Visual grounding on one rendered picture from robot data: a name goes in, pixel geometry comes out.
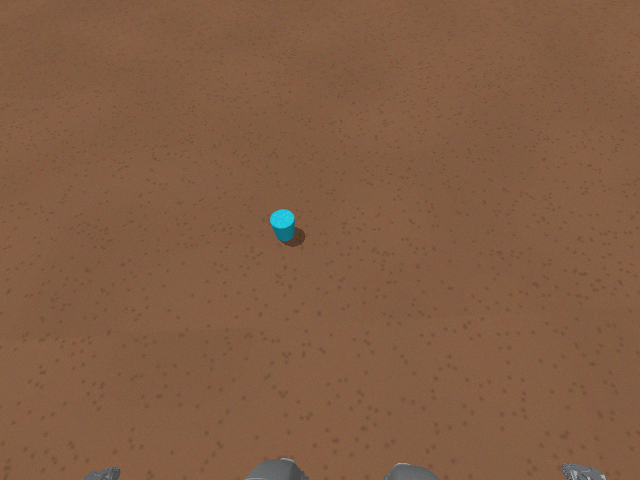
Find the right robot hand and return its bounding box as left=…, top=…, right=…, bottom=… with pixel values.
left=561, top=463, right=606, bottom=480

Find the cup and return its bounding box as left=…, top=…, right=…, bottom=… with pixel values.
left=270, top=209, right=295, bottom=241

